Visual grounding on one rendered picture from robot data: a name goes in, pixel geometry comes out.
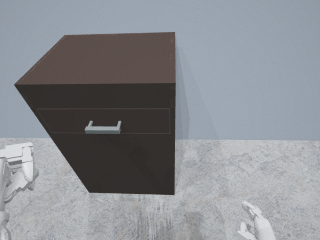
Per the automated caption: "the handle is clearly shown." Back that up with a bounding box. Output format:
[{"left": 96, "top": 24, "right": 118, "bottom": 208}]
[{"left": 84, "top": 121, "right": 122, "bottom": 134}]

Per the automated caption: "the robot right hand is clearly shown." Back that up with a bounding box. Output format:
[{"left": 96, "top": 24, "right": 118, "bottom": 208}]
[{"left": 237, "top": 200, "right": 277, "bottom": 240}]

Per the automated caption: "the cabinet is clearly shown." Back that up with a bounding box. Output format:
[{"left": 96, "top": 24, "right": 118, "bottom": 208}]
[{"left": 14, "top": 32, "right": 176, "bottom": 195}]

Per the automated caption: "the robot left hand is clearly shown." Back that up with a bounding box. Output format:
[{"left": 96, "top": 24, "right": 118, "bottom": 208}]
[{"left": 0, "top": 142, "right": 39, "bottom": 212}]

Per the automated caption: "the drawer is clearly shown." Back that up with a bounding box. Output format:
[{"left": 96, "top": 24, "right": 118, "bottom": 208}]
[{"left": 37, "top": 108, "right": 170, "bottom": 133}]

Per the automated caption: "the left robot forearm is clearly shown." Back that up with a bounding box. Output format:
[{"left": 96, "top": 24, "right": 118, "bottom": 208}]
[{"left": 0, "top": 211, "right": 12, "bottom": 240}]

